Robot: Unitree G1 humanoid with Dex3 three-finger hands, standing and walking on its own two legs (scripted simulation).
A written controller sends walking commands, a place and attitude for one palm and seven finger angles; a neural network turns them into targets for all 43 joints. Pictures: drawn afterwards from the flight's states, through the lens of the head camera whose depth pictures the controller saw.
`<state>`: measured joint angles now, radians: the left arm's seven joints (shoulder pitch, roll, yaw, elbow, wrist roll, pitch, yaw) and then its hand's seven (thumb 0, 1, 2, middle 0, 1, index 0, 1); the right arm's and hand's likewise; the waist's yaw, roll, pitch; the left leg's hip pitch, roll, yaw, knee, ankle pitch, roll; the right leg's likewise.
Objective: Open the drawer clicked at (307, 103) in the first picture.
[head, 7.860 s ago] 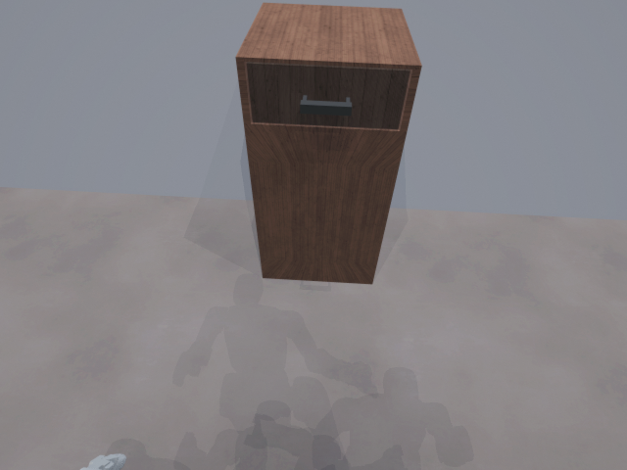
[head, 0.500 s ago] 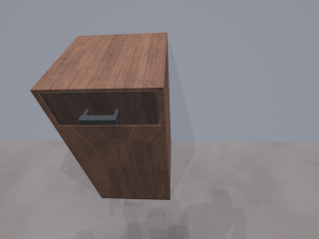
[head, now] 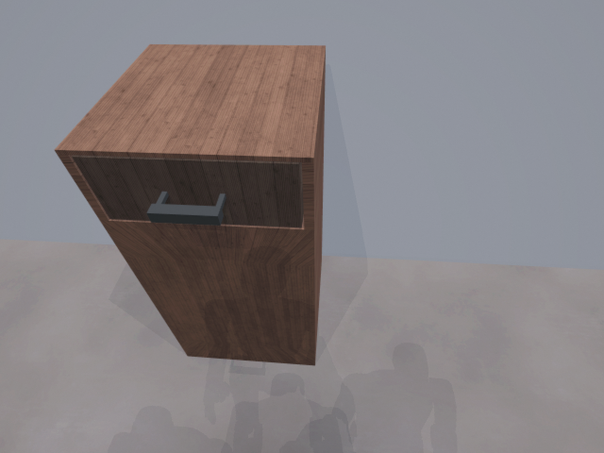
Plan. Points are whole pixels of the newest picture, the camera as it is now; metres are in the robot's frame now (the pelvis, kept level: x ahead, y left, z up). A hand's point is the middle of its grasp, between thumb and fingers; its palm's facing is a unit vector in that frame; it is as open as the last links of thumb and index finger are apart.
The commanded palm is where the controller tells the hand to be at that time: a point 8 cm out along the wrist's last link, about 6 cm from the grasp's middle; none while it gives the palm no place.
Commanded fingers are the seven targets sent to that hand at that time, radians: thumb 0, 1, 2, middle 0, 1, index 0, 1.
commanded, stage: look again from close up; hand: left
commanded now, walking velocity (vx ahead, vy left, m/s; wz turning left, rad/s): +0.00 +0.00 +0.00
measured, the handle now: (189, 206) +0.51 +0.23 +0.02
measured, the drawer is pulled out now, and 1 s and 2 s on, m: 0.00 0.00 0.00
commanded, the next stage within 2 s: raise the hand with hooked fingers in 0.38 s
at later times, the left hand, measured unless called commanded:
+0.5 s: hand out of the picture -0.01 +0.19 -0.17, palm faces +0.04 -0.98 -0.19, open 7.3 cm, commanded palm +0.09 +0.24 -0.07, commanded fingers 0.00 0.85 0.88 -0.20 -0.33 -0.20 -0.33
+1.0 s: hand out of the picture +0.13 +0.24 -0.06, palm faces -0.02 -0.19 -0.98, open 9.1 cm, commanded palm +0.15 +0.24 +0.02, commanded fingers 0.00 0.27 0.63 -0.25 -0.70 -0.25 -0.70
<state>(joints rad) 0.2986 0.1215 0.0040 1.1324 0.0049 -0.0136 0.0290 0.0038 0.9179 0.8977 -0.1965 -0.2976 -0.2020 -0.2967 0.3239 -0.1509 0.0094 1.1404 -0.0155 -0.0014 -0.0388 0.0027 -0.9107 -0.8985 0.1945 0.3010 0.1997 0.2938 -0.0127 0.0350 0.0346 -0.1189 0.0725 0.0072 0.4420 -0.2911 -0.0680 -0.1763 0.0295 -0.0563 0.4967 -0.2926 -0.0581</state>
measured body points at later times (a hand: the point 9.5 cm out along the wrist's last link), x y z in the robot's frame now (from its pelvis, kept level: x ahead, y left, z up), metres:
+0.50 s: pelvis +0.00 +0.02 +0.00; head +0.01 +0.01 +0.45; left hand -0.01 +0.24 -0.16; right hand -0.03 -0.18 -0.17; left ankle -0.03 +0.17 -0.74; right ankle -0.01 -0.08 -0.74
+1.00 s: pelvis -0.04 +0.03 -0.04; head -0.01 +0.04 +0.41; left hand +0.13 +0.25 -0.01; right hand +0.23 -0.18 -0.08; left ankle -0.03 +0.17 -0.74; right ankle -0.01 -0.08 -0.74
